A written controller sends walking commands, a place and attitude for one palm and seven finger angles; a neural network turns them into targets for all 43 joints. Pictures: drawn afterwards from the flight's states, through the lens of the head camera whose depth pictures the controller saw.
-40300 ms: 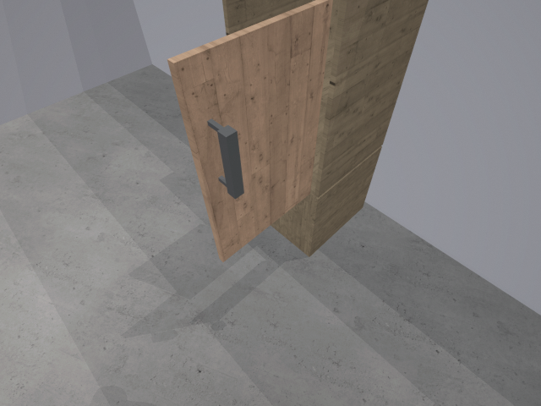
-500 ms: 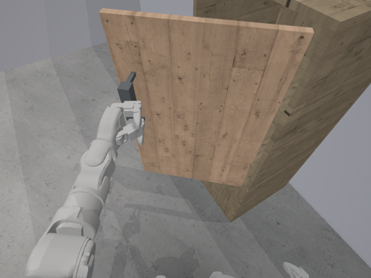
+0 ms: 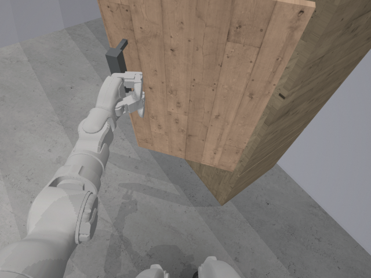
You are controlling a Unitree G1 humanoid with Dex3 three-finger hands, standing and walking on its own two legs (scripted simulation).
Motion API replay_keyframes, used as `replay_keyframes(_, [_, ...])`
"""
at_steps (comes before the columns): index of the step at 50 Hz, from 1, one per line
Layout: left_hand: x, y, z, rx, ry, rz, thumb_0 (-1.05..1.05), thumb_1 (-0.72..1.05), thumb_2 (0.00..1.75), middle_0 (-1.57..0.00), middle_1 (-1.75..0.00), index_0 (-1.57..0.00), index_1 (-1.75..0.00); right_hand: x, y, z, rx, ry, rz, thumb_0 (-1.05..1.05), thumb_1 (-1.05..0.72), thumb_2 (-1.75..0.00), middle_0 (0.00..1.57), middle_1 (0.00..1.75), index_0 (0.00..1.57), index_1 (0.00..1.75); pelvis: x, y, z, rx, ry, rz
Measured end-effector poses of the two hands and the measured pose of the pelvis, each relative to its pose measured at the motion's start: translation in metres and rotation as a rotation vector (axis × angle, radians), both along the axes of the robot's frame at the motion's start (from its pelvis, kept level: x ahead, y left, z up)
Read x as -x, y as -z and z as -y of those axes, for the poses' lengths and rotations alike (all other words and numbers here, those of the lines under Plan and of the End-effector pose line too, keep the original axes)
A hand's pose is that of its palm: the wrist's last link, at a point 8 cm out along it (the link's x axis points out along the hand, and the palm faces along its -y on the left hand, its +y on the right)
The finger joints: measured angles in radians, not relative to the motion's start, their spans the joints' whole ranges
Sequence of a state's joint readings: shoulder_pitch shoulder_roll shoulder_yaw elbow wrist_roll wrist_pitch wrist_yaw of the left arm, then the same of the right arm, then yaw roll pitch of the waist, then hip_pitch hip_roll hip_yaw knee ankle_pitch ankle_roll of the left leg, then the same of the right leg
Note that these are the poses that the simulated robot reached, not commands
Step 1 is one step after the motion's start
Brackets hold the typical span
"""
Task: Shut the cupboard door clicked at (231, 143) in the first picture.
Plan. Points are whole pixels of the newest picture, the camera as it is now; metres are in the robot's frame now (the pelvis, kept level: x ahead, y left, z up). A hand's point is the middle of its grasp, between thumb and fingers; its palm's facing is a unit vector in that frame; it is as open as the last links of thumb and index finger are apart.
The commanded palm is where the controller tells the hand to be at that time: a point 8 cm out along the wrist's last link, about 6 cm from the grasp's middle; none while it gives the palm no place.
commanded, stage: push the door shut along its arc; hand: left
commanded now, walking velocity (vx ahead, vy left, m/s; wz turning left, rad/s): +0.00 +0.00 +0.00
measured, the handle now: (126, 76) +0.55 +0.11 +0.09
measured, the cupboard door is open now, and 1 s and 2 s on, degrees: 38 27 24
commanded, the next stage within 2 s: pull the fist back off the door in 0.84 s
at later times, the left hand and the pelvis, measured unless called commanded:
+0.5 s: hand (161, 81) +0.52 +0.03 +0.10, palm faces -0.42 -0.91 -0.02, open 2.9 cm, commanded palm +0.53 +0.08 +0.10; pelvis +0.01 -0.01 -0.01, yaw -2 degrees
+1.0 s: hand (174, 72) +0.55 +0.00 +0.11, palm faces -0.42 -0.91 +0.03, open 3.4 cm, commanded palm +0.56 +0.03 +0.10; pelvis +0.00 -0.02 -0.03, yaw +0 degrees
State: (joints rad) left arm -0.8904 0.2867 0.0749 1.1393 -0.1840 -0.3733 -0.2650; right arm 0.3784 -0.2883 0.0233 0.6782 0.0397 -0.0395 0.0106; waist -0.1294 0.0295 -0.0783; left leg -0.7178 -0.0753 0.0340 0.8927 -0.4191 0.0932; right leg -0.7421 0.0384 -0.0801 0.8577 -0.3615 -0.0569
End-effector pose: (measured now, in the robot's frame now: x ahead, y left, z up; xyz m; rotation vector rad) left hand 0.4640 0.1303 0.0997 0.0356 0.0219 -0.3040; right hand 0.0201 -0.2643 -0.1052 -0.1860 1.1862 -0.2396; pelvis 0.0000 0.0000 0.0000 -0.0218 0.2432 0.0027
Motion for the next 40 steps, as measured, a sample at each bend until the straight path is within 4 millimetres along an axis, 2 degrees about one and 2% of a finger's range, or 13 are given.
replay_keyframes(14, [-0.042,-0.004,0.043,0.021,0.101,-0.023,0.01,0.90,0.90,-1.30,-1.50,-1.30,-1.50,0.011,0.003,0.004,0.015,0.040,-0.035,0.01,-0.90,-0.90,0.20,0.30,0.20,0.30,-0.005,0.007,0.003,0.000,0.017,-0.057])
replay_keyframes(19, [-0.057,-0.005,0.048,0.024,0.111,-0.018,0.01,0.90,0.90,-1.29,-1.50,-1.30,-1.50,0.021,0.004,0.007,0.013,0.074,-0.062,0.00,-0.90,-0.90,0.20,0.30,0.20,0.30,-0.009,0.009,0.007,-0.003,0.033,-0.079])
replay_keyframes(27, [-0.063,-0.004,0.045,-0.004,0.135,-0.040,-0.03,0.86,0.91,-1.29,-1.50,-1.30,-1.50,0.032,0.009,0.010,0.003,0.082,-0.134,0.00,-0.90,-0.90,0.20,0.30,0.20,0.30,-0.012,0.010,0.014,-0.002,0.023,-0.089])
replay_keyframes(40, [-0.072,-0.007,0.058,-0.008,0.178,-0.065,-0.01,0.94,0.99,-1.29,-1.50,-1.30,-1.50,0.023,0.013,0.028,0.069,0.037,-0.118,0.00,-0.90,-0.90,0.20,0.30,0.20,0.30,-0.005,0.019,0.019,0.008,-0.008,-0.122])
